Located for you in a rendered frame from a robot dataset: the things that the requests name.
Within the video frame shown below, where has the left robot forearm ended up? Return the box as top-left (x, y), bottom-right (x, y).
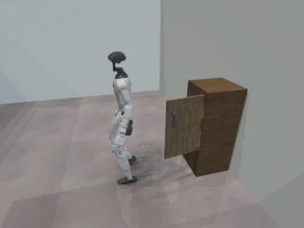
top-left (118, 105), bottom-right (132, 137)

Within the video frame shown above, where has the robot left upper arm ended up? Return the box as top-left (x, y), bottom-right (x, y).
top-left (116, 79), bottom-right (134, 111)

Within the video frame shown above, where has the handle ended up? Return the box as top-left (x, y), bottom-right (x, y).
top-left (170, 112), bottom-right (176, 129)

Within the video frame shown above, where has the right robot hand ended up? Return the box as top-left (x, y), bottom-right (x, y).
top-left (112, 110), bottom-right (121, 122)

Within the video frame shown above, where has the humanoid robot torso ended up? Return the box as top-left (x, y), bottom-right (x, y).
top-left (113, 75), bottom-right (133, 125)

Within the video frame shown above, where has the robot left shin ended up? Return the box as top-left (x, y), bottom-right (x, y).
top-left (115, 154), bottom-right (132, 180)

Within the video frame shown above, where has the cupboard door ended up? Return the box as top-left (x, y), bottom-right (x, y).
top-left (164, 94), bottom-right (204, 159)

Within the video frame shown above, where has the left robot hand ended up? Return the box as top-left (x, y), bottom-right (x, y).
top-left (112, 135), bottom-right (125, 154)

